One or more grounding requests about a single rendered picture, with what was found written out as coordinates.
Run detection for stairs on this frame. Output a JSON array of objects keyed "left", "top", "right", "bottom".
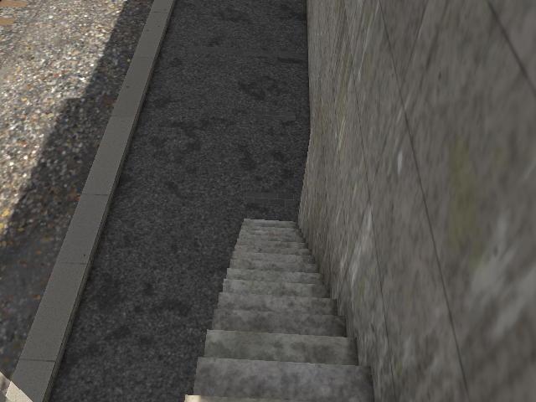
[{"left": 184, "top": 219, "right": 374, "bottom": 402}]

